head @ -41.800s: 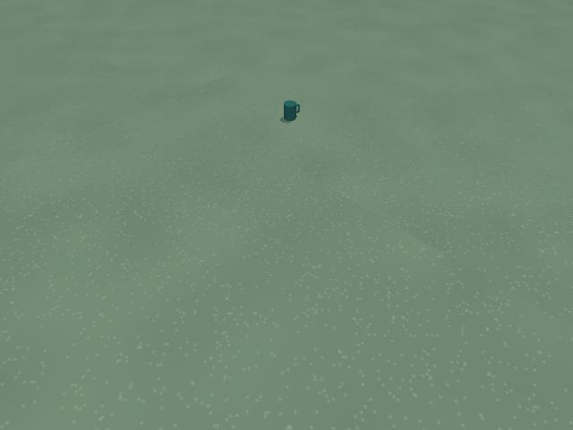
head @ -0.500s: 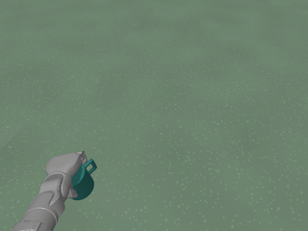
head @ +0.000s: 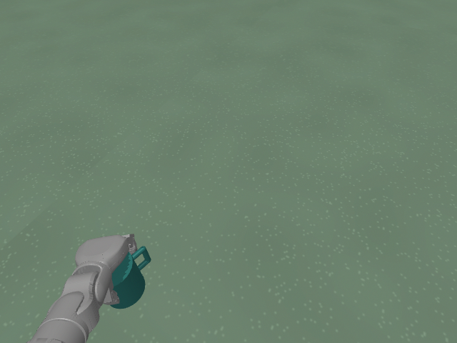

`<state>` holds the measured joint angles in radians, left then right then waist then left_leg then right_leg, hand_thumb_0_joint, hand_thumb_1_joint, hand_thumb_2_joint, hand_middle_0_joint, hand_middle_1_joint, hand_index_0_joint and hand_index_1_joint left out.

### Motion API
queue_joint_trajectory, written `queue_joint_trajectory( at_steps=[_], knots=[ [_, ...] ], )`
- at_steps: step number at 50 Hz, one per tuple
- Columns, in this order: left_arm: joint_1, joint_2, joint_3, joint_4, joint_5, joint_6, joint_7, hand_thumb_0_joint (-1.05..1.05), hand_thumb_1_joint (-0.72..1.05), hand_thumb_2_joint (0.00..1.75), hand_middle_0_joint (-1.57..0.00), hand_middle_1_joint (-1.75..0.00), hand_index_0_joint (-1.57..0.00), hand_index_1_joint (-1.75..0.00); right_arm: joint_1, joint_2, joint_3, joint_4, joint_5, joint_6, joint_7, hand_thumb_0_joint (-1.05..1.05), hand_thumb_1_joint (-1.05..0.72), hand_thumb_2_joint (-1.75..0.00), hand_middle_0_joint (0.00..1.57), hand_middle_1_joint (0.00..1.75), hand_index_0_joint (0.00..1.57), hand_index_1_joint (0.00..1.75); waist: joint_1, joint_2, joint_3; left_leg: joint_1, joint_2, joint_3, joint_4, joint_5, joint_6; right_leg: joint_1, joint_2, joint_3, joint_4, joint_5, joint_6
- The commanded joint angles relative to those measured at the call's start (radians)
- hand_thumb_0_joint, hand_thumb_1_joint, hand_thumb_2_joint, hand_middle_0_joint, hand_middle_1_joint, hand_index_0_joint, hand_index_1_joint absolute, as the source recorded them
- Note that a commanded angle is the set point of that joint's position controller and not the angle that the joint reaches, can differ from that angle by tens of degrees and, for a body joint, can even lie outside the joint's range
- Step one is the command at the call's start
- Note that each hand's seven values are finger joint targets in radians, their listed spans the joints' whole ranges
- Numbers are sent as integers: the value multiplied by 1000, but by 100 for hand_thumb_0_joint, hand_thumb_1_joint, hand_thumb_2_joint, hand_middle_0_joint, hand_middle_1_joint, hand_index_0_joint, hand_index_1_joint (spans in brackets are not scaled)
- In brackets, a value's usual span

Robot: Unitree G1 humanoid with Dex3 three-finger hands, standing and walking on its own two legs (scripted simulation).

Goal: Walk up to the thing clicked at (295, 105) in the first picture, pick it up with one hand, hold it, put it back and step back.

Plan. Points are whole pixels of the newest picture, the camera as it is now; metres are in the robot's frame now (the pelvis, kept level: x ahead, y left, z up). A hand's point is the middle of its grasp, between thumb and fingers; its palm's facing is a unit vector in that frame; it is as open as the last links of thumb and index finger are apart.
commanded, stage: hold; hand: left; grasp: from above
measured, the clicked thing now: (125, 272) +0.33 +0.22 -0.11
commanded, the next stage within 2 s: crouch in 1.50 s
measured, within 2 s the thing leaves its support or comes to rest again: neither
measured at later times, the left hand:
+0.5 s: hand (113, 285) +0.28 +0.22 -0.05, palm faces -0.47 -0.07 -0.88, open 11.0 cm
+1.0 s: hand (108, 288) +0.27 +0.22 -0.03, palm faces -0.46 -0.07 -0.88, open 11.0 cm
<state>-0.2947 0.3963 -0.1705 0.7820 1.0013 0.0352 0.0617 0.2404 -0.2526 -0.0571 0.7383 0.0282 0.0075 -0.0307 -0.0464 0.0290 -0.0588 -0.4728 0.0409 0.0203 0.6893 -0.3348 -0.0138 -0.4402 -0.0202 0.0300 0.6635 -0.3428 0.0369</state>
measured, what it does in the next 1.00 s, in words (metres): stands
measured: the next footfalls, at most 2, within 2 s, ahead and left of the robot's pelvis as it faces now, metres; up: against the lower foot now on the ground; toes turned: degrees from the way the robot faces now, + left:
none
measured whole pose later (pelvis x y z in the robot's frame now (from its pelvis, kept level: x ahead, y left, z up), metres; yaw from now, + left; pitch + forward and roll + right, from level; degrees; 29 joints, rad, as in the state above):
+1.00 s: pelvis -0.02 -0.01 +0.01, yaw +0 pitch +1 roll +0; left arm -0.24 0.39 -0.20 0.66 1.00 0.01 -0.04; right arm 0.19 -0.25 -0.03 0.70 0.05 0.05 -0.04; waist -0.01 0.04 -0.01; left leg -0.31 0.04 0.03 0.53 -0.24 -0.02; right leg -0.30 -0.02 0.04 0.54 -0.26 0.03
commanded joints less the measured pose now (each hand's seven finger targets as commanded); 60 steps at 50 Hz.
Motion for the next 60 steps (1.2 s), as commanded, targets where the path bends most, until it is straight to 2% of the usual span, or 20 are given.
queue_joint_trajectory(
  at_steps=[1,6,7,11,12,13,16,20,23,25,26,34,35,40,42,51,53,55,57,60],
  knots=[
    [-335,217,87,-250,-10,-17,9,0,54,111,-84,-107,-88,-104,-11,-156,-50,-119,6,-32,-5,0,-89,-89,20,30,20,30,13,39,-299,246,-43,5,-81,360,5,79,55,-37,-89,317,-35],
    [-314,233,103,-268,0,-31,-3,0,54,106,-83,-108,-87,-103,-20,-154,-46,-137,7,-23,-8,0,-89,-89,20,30,20,30,20,38,-287,249,-46,9,-98,360,7,94,55,-36,-100,319,-38],
    [-359,247,111,-316,-1,-36,0,0,54,107,-83,-106,-87,-102,-23,-154,-46,-141,6,-21,-8,0,-89,-89,20,30,20,30,19,52,-311,269,-42,6,-102,367,5,96,56,-36,-99,322,-39],
    [-356,252,125,-325,13,-36,20,0,58,110,-86,-110,-90,-105,-25,-152,-42,-140,7,-17,-8,0,-89,-89,20,30,20,30,19,43,-295,258,-48,12,-110,348,9,108,52,-27,-110,321,-36],
    [-359,262,130,-332,17,-34,27,0,58,112,-87,-109,-91,-105,-36,-151,-42,-144,8,-16,-10,0,-89,-89,20,30,20,30,34,49,-298,270,-47,11,-118,344,7,106,53,-29,-116,314,-37],
    [-338,236,112,-295,21,-28,31,0,58,113,-88,-108,-92,-105,-35,-153,-42,-144,9,-15,-8,0,-90,-89,20,30,20,30,19,20,-272,262,-49,13,-118,323,11,102,50,-28,-125,299,-33],
    [-363,238,113,-306,16,-21,38,0,60,111,-88,-110,-92,-106,-44,-153,-42,-142,8,-13,-6,0,-89,-89,20,30,20,30,15,27,-265,264,-47,13,-129,289,13,105,48,-27,-140,271,-32],
    [-345,237,111,-324,14,-15,25,0,57,113,-85,-112,-90,-108,-57,-149,-41,-145,10,-9,-5,0,-90,-90,20,30,20,30,28,31,-291,284,-51,16,-137,306,15,128,43,-23,-144,288,-30],
    [-330,221,95,-311,7,-17,6,0,57,111,-86,-110,-90,-105,-62,-150,-40,-150,10,-9,-8,0,-90,-90,20,30,20,30,18,5,-262,279,-50,13,-149,269,18,128,44,-26,-163,252,-28],
    [-327,237,107,-324,3,-22,-6,0,58,110,-86,-110,-90,-105,-79,-148,-39,-154,13,-8,-10,0,-90,-90,20,30,20,30,31,40,-255,282,-54,18,-161,250,17,123,40,-24,-175,233,-31],
    [-332,220,93,-335,0,-23,-12,0,58,108,-86,-109,-90,-105,-80,-145,-36,-160,14,-8,-11,0,-90,-90,20,30,20,30,28,14,-252,286,-48,12,-167,248,17,120,45,-27,-173,228,-33],
    [-345,241,109,-368,-2,-29,-20,0,60,106,-86,-111,-91,-105,-107,-145,-29,-175,18,-11,-14,0,-90,-90,20,30,20,30,38,27,-228,298,-50,15,-192,215,16,130,44,-27,-196,190,-35],
    [-322,230,103,-339,-2,-25,-20,0,57,107,-85,-110,-90,-105,-99,-144,-26,-169,18,-10,-14,0,-90,-90,20,30,20,30,30,17,-218,297,-47,12,-195,216,17,132,44,-28,-197,192,-34],
    [-343,246,112,-379,6,-25,-20,0,58,108,-85,-111,-90,-106,-108,-146,-27,-170,19,-12,-16,0,-90,-90,20,30,20,30,42,34,-238,314,-48,15,-200,252,15,152,45,-28,-198,225,-35],
    [-340,225,98,-371,-2,-23,-26,0,57,109,-85,-111,-90,-106,-114,-142,-24,-171,20,-11,-15,0,-90,-90,20,30,20,30,37,23,-235,326,-46,13,-206,256,15,148,45,-30,-201,227,-35],
    [-340,242,105,-399,-9,-24,-60,0,57,107,-84,-112,-89,-106,-132,-137,-19,-175,21,-7,-20,0,-90,-90,20,30,20,30,45,26,-237,336,-49,15,-220,267,19,175,42,-29,-217,238,-33],
    [-321,219,88,-374,-9,-26,-68,0,56,108,-85,-109,-90,-105,-137,-132,-16,-180,22,-6,-21,0,-91,-90,20,30,20,30,42,15,-194,330,-49,14,-230,237,19,157,42,-29,-229,207,-35],
    [-322,242,108,-376,-7,-33,-70,0,56,105,-84,-110,-89,-105,-137,-134,-16,-182,24,-6,-23,0,-90,-90,20,30,20,30,47,21,-198,325,-49,15,-237,224,19,161,44,-29,-230,194,-37],
    [-295,223,98,-375,-5,-37,-75,0,55,105,-82,-110,-87,-105,-136,-129,-15,-187,22,-5,-22,0,-90,-90,20,30,20,30,49,18,-202,330,-48,12,-236,246,19,167,43,-32,-227,209,-38],
    [-328,238,105,-405,0,-46,-70,0,56,106,-84,-110,-89,-105,-132,-131,-16,-183,20,-3,-25,0,-90,-90,20,30,20,30,44,31,-234,350,-51,16,-227,274,19,175,42,-27,-224,240,-36]
  ],
)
